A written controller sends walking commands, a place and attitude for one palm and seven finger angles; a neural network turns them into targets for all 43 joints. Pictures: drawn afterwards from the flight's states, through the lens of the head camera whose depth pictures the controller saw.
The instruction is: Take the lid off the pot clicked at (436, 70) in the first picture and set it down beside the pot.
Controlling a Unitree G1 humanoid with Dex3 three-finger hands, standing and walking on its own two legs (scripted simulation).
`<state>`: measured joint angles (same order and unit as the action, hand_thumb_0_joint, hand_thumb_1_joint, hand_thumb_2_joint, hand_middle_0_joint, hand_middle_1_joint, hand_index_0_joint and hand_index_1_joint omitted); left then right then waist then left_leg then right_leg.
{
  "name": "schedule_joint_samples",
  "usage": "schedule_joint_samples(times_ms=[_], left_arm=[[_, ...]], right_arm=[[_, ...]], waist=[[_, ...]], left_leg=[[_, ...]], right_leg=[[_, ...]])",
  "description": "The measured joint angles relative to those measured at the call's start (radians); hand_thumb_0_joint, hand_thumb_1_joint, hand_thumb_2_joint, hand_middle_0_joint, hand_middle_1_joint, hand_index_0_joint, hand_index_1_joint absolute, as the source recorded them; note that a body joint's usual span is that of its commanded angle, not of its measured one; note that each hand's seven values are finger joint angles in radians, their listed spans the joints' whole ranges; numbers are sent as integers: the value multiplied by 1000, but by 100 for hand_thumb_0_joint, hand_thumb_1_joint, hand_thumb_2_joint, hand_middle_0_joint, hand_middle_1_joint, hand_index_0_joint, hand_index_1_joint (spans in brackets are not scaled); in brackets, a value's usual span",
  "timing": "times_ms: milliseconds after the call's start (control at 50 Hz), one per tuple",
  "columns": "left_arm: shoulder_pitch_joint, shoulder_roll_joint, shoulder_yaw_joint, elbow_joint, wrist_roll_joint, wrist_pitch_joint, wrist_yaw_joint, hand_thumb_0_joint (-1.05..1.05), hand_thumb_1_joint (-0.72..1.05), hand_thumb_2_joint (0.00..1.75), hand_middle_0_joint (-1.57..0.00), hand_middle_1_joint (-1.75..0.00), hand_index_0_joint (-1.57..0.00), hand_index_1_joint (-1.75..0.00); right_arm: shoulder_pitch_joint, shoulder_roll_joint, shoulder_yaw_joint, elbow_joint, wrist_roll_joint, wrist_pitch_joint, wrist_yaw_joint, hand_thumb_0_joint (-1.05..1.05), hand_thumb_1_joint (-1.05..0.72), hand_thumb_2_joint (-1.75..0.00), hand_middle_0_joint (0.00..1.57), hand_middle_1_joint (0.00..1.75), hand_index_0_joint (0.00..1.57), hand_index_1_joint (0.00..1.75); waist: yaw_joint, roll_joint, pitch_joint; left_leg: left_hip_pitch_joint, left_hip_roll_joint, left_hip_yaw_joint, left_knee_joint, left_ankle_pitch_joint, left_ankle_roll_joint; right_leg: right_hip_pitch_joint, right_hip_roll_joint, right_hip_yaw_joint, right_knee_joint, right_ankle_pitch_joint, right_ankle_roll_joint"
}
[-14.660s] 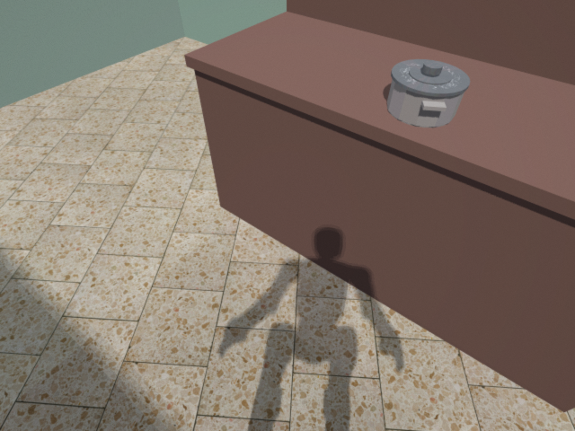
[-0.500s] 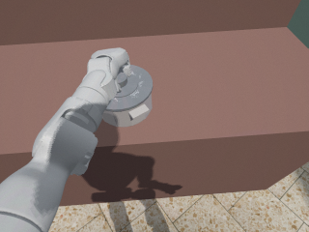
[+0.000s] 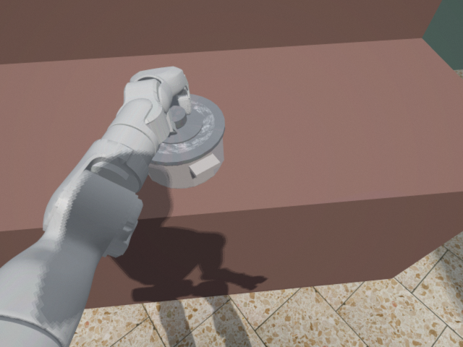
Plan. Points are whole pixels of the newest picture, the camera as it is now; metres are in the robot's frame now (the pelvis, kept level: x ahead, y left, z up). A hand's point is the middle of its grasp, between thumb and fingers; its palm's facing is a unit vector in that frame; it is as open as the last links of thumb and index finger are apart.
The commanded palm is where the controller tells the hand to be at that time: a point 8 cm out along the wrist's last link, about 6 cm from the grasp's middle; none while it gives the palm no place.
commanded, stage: close the fingers and squeeze the knob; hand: left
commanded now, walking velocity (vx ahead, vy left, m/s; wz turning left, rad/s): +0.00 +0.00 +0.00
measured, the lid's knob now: (174, 116) +0.51 +0.07 +0.11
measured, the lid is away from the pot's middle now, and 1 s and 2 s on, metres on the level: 0.00 0.01 0.02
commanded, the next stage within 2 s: lift the lid straight up in 0.28 s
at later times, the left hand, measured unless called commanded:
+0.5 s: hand (167, 115) +0.49 +0.07 +0.13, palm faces -0.38 -0.08 -0.92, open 8.1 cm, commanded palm +0.50 +0.08 +0.19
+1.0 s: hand (158, 105) +0.49 +0.08 +0.16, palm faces -0.35 -0.08 -0.93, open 8.0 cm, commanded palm +0.49 +0.09 +0.23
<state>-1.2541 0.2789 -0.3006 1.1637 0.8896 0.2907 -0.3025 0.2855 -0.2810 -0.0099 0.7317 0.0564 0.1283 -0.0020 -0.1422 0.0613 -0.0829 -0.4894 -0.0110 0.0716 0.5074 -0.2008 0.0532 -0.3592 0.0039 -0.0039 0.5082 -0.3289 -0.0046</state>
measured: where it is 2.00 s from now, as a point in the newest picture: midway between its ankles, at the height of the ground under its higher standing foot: outside the picture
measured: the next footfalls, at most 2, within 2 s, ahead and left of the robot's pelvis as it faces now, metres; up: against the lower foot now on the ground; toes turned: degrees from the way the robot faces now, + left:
none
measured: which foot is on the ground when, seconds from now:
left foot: down 0.00-1.00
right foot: down 0.00-1.00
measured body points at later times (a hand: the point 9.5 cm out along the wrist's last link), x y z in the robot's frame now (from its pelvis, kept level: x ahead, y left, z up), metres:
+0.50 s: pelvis +0.00 +0.00 +0.00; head +0.05 -0.02 +0.45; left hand +0.50 +0.08 +0.19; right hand +0.03 -0.27 -0.14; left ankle +0.02 +0.09 -0.73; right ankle -0.06 -0.12 -0.73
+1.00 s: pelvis +0.00 +0.00 +0.00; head +0.05 -0.03 +0.45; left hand +0.51 +0.09 +0.21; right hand +0.06 -0.27 -0.14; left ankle +0.02 +0.09 -0.73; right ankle -0.06 -0.12 -0.73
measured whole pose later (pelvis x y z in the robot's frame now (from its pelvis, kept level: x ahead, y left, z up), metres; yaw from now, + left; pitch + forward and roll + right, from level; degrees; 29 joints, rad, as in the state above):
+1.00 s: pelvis +0.00 +0.00 +0.00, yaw +1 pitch +9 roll +0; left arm -1.25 0.30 -0.29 1.09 0.88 0.29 -0.34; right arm 0.28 -0.28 -0.02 0.73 0.05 0.07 0.01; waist -0.12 0.08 -0.06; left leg -0.44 -0.02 0.06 0.47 -0.19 0.05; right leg -0.30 0.00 -0.01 0.47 -0.32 0.00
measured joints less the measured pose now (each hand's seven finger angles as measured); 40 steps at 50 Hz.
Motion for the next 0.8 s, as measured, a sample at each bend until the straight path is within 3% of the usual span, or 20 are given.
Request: schedule_joint_samples(times_ms=[420,800], left_arm=[[-4,-9,-3,12,0,9,13,-1,9,91,-58,-106,-65,-100],[20,4,11,-41,-14,-6,-23,3,15,90,-73,-113,-61,-99]], right_arm=[[6,2,-2,5,1,-6,1,1,-91,-90,20,30,20,30],[6,8,-10,5,-5,-49,-1,1,-91,-90,20,30,20,30]], waist=[[0,3,-3],[10,8,15]], left_leg=[[-2,-1,4,-2,2,3],[36,-8,-6,-27,9,2]], right_leg=[[-4,-2,4,-1,3,3],[39,-5,-4,-30,9,2]])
